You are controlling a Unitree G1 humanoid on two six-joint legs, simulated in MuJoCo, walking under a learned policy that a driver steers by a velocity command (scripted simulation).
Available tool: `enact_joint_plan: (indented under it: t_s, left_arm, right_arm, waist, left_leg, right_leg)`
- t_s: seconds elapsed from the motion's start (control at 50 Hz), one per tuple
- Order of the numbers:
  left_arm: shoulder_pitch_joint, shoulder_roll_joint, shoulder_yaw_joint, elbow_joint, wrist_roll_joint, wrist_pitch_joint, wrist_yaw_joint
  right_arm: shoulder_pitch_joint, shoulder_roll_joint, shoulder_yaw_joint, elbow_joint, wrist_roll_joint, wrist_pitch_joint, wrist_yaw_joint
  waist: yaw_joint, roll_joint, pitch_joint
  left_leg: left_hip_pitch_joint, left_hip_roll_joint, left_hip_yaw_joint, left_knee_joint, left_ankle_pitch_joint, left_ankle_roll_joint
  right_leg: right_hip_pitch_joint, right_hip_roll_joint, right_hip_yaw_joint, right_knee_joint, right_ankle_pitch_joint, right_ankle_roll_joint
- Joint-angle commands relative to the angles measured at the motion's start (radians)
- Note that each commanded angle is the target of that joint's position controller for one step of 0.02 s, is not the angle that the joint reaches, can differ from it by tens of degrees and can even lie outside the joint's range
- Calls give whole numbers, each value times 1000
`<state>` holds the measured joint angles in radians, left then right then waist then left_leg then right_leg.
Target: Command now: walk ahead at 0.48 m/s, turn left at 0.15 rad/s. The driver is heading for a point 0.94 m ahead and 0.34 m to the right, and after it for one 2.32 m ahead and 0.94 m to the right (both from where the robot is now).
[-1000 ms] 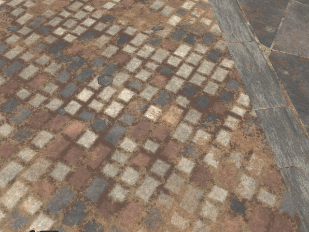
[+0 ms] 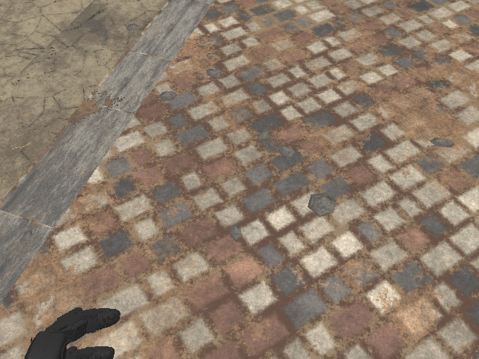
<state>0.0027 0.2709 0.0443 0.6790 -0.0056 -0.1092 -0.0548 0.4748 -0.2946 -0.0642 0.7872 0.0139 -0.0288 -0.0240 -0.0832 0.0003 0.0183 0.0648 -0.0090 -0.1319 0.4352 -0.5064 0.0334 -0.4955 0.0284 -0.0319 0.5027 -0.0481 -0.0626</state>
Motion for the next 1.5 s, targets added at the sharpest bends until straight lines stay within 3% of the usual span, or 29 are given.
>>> enact_joint_plan:
  t_s: [0.02, 0.04, 0.06, 0.1, 0.18, 0.24, 0.4, 0.44, 0.48, 0.5, 0.52, 0.54, 0.56, 0.6, 0.64, 0.72, 0.92, 0.98, 1.02, 1.04, 1.06, 1.08, 1.1, 1.12, 1.16, 1.22, 1.34, 1.44, 1.5]
  left_arm:
    - [424, 287, 91, 45, 18, -1, 13]
    - [409, 187, 65, 49, -8, -2, 10]
    - [334, 148, 52, 45, -11, 3, 18]
    - [241, 117, 39, 39, 8, 11, 24]
    - [220, 105, 32, 57, 4, -4, 28]
    - [237, 143, 41, 75, -3, -3, 37]
    - [365, 190, 49, 137, -26, 30, 44]
    - [369, 204, 53, 147, -25, 45, 49]
    - [348, 190, 45, 144, -19, 53, 52]
    - [341, 126, 19, 116, 4, 51, 52]
    - [477, 12, -15, 98, -5, 35, 50]
    - [437, 110, 7, 117, -30, 26, 49]
    - [350, 167, 27, 90, -47, 23, 49]
    - [274, 150, 31, 72, -26, 30, 53]
    - [310, 117, 34, 82, -29, 56, 51]
    - [258, 76, 31, 55, -21, 88, 52]
    - [-8, 55, 16, -57, -16, 78, -2]
    - [39, 94, 37, -73, -14, 85, -8]
    - [303, 177, 89, -9, -20, 92, 5]
    - [449, 272, 124, 25, -23, 104, 28]
    - [370, 356, 128, -7, -28, 93, 31]
    - [384, 267, 99, -29, -20, 76, 21]
    - [366, 211, 84, -18, -11, 60, 19]
    - [310, 185, 75, -18, -14, 50, 18]
    - [216, 133, 57, -45, -2, 45, 27]
    - [227, 156, 64, -43, -6, 40, 42]
    - [312, 184, 71, -10, -16, 55, 70]
    - [368, 175, 71, 17, -23, 69, 77]
    - [334, 154, 66, 7, -17, 77, 77]
  right_arm:
    - [109, 2, 14, -90, 1, -24, 2]
    - [60, -85, 0, -73, 19, -40, 6]
    - [-67, -138, -16, -101, 36, -48, 11]
    - [-182, -119, -12, -126, 6, -60, 12]
    - [-145, -55, -3, -111, -1, -38, 17]
    - [-252, -37, 11, -147, -15, -40, 17]
    - [-485, -48, 13, -212, 4, -63, 52]
    - [-461, -72, 2, -214, 2, -69, 57]
    - [-260, -133, -33, -159, -5, -73, 48]
    - [-79, -205, -56, -133, -21, -72, 36]
    - [-25, -283, -72, -116, -30, -61, 36]
    - [-13, -181, -48, -120, -24, -60, 38]
    - [-74, -139, -33, -119, -20, -62, 35]
    - [-194, -86, -16, -118, -23, -68, 38]
    - [-243, -59, -13, -109, -29, -83, 38]
    - [-250, -89, -28, -70, -30, -99, 28]
    - [-157, -164, -56, 6, -1, -54, 10]
    - [-176, -204, -68, 8, 14, -33, 6]
    - [-205, -204, -64, -2, 22, -19, 2]
    - [-184, -151, -43, -22, -8, -27, -1]
    - [-128, -31, -5, -84, -27, -56, 7]
    - [-220, -117, -16, -93, 5, -96, 22]
    - [-294, -139, -20, -118, 37, -113, 29]
    - [-299, -126, -17, -114, 22, -121, 23]
    - [-279, -140, -29, -97, -19, -107, 15]
    - [-280, -106, -24, -103, -30, -78, 17]
    - [-494, -52, 3, -160, -21, -79, 31]
    - [-544, -98, -12, -184, -6, -98, 52]
    - [-389, -137, -37, -148, -9, -112, 45]
  waist:
    - [153, -283, -426]
    - [183, -246, -381]
    - [186, -166, -200]
    - [133, -33, -58]
    - [67, -80, -28]
    - [88, -60, 14]
    - [163, -52, 52]
    - [132, -61, 40]
    - [19, -52, -80]
    - [-56, 27, -238]
    - [2, 302, -381]
    - [-37, 229, -368]
    - [-33, 171, -225]
    - [22, 99, -90]
    - [70, 121, -57]
    - [87, 68, 7]
    - [6, 39, 89]
    - [62, 80, 26]
    - [212, 66, -118]
    - [256, -68, -204]
    - [131, -297, -297]
    - [204, -150, -359]
    - [202, -107, -229]
    - [150, -18, -132]
    - [85, -31, -81]
    - [67, -24, -59]
    - [145, -71, -6]
    - [154, -97, -6]
    - [64, -128, -60]
  left_leg:
    - [-642, -67, 12, 792, 106, -19]
    - [-757, -51, -79, 906, -43, -16]
    - [-822, 3, -47, 925, 24, -10]
    - [-768, 87, 17, 815, 152, -5]
    - [-675, 135, 45, 671, 202, -26]
    - [-710, 148, 69, 487, 343, -51]
    - [-629, 83, 99, 117, 538, -26]
    - [-574, 64, 100, 77, 463, -6]
    - [-274, 30, 134, 31, 440, 35]
    - [18, 188, -16, 72, 448, 95]
    - [331, 431, -456, -19, 238, 234]
    - [292, 419, -560, -108, 102, 223]
    - [184, 392, -409, -123, 117, 183]
    - [-40, 319, -204, -178, 288, 157]
    - [-154, 281, -83, -243, 372, 148]
    - [-196, 286, 67, -305, 501, 161]
    - [-11, 304, 297, -268, 607, 113]
    - [44, 308, 338, -98, 1026, 82]
    - [-58, 252, 384, 261, 1148, 33]
    - [-325, 200, 384, 584, 756, -20]
    - [-744, -31, 247, 934, -60, -82]
    - [-844, 0, 31, 995, -64, -58]
    - [-895, 41, 40, 961, 17, -32]
    - [-857, 86, 42, 859, 98, -23]
    - [-725, 132, 35, 729, 178, -34]
    - [-678, 122, 61, 606, 233, -77]
    - [-601, 40, 84, 186, 579, -110]
    - [-555, 12, 43, 55, 530, -74]
    - [-341, 7, 70, -10, 456, -14]
  right_leg:
    - [940, -402, 675, -76, -244, -277]
    - [905, -404, 820, -207, -405, -265]
    - [760, -374, 647, -218, -383, -220]
    - [499, -294, 444, -253, -165, -184]
    - [336, -247, 294, -343, -9, -200]
    - [309, -231, 210, -383, 42, -196]
    - [424, -255, 155, -322, 55, -129]
    - [469, -274, 186, -260, 110, -111]
    - [422, -206, 144, -20, 300, -67]
    - [251, -141, 99, 273, 120, -25]
    - [-118, 16, 47, 624, -450, 42]
    - [-217, -14, 167, 757, -522, 42]
    - [-275, -56, 163, 791, -441, 35]
    - [-227, -125, 138, 718, -301, 43]
    - [-131, -155, 141, 675, -238, 53]
    - [-183, -163, 149, 575, -135, 77]
    - [-195, -129, 17, 161, 18, 22]
    - [-63, -52, -62, 143, -130, -34]
    - [303, 41, -92, 68, -104, -98]
    - [605, -90, 141, 44, -83, -160]
    - [866, -324, 751, -119, -295, -362]
    - [880, -362, 853, -232, -365, -353]
    - [788, -334, 707, -231, -302, -309]
    - [634, -286, 581, -224, -178, -270]
    - [444, -223, 448, -245, 2, -238]
    - [334, -194, 373, -280, 142, -247]
    - [246, -108, 288, -266, 22, -164]
    - [357, -159, 419, -157, -49, -140]
    - [360, -128, 442, -12, 53, -97]
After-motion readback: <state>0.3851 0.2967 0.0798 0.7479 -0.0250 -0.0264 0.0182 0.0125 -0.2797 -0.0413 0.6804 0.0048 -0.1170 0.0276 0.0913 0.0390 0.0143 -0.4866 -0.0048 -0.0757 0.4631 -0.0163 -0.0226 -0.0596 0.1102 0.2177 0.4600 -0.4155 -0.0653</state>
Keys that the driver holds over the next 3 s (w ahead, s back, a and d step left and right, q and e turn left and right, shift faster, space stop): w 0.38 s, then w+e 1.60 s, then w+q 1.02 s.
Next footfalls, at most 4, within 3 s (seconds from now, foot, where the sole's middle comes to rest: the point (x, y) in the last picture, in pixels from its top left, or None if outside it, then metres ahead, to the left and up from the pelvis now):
0.50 left None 0.45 0.15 -0.75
1.02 right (277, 278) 0.68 -0.15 -0.75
1.52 left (249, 186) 1.02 -0.10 -0.75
2.04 right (361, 180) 1.02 -0.49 -0.75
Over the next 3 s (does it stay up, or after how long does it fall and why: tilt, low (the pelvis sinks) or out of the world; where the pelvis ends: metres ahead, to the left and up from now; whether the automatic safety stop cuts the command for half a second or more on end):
stays up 1.39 -0.70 0.02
